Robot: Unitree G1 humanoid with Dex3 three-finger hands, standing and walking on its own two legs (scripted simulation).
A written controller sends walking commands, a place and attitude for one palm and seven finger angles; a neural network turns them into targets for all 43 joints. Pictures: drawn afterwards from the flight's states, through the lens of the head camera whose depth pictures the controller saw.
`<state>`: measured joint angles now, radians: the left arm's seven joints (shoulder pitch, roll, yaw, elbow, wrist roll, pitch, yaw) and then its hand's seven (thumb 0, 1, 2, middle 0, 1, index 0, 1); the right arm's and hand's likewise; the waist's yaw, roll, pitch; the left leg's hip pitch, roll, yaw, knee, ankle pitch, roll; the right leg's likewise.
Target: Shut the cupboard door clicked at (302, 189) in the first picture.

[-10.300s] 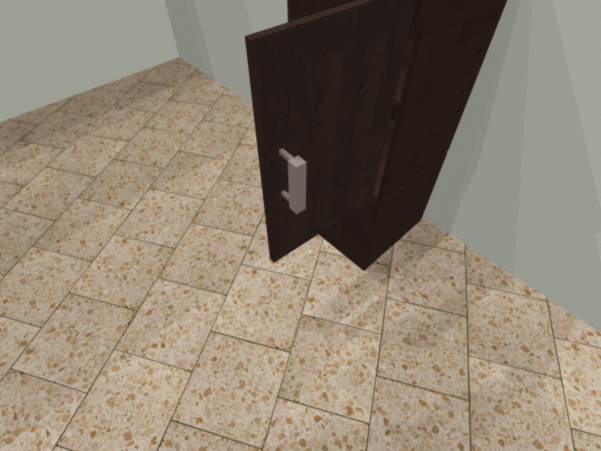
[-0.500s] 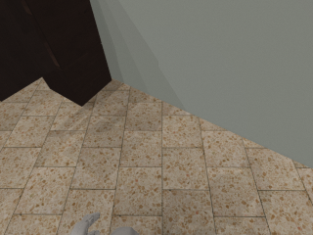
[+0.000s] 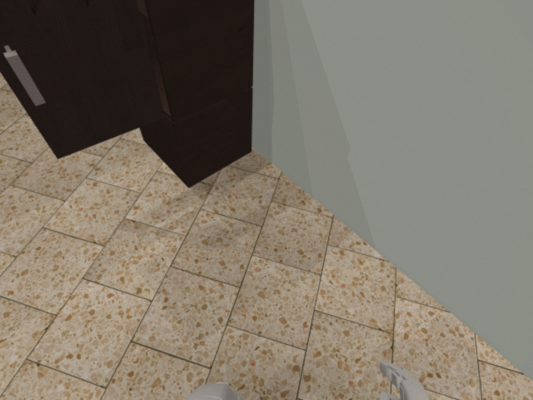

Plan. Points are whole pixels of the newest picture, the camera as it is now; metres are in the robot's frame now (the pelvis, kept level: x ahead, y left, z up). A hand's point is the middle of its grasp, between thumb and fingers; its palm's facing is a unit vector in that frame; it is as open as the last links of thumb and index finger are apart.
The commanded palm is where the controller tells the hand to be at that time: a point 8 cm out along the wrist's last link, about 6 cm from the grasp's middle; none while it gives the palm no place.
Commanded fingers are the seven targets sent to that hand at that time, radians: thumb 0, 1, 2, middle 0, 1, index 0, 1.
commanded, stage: walk to a spot facing it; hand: left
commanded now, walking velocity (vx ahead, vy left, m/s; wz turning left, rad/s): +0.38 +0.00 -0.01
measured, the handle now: (23, 75) +0.77 +0.72 -0.03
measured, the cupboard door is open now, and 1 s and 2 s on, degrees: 86 86 86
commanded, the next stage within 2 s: turn to face it in 0.60 s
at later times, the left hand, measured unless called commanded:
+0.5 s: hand (224, 260) +0.38 +0.13 -0.14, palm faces -0.08 -0.97 -0.22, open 7.3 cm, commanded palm none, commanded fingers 0.00 0.90 0.90 -0.20 -0.30 -0.20 -0.30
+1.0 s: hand (202, 303) +0.30 +0.16 -0.19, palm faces +0.29 -0.94 -0.16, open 7.3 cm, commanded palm none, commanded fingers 0.00 0.90 0.90 -0.20 -0.30 -0.20 -0.30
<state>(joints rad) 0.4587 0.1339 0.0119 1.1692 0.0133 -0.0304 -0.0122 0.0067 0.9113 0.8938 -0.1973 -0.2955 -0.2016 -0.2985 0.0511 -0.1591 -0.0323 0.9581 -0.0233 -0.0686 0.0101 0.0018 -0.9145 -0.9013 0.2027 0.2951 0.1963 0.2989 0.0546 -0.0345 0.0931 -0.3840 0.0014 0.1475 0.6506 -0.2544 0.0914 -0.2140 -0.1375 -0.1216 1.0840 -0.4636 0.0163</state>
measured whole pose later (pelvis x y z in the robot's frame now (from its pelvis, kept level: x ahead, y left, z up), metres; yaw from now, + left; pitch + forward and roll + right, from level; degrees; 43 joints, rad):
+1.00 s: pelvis +0.36 -0.01 +0.00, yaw +13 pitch +0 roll -1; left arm 0.32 0.21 0.04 1.05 0.01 0.01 0.00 0.00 0.91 0.89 -0.20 -0.30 -0.20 -0.30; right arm 0.07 -0.23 -0.05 0.93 -0.02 -0.01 0.01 0.00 -0.92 -0.90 0.20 0.29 0.19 0.30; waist 0.02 -0.05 0.08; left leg -0.43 0.01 0.13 0.67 -0.23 0.10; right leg -0.26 -0.12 -0.17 0.97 -0.56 0.05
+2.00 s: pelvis +0.42 -0.03 +0.01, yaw +42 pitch +0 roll +0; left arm 0.26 0.27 0.05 0.99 0.02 0.06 0.01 0.01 0.91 0.89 -0.20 -0.30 -0.20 -0.30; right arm 0.08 -0.21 -0.03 0.92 -0.02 0.01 -0.01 0.00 -0.91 -0.90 0.20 0.30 0.20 0.30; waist 0.04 -0.06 0.09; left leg -0.27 -0.01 0.03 0.57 -0.30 0.02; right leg -0.36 -0.09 -0.05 0.97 -0.54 0.05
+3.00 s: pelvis +0.57 +0.17 +0.01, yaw +46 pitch -2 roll +1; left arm 0.14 0.15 0.03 0.98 0.02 -0.06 0.00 0.00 0.91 0.89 -0.19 -0.29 -0.20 -0.30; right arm 0.34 -0.16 -0.03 1.13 -0.02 0.00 -0.01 0.01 -0.92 -0.90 0.21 0.30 0.20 0.30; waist -0.03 0.03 0.07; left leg -0.25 0.03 0.09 0.84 -0.50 0.00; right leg -0.32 -0.03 -0.13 0.60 -0.26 -0.07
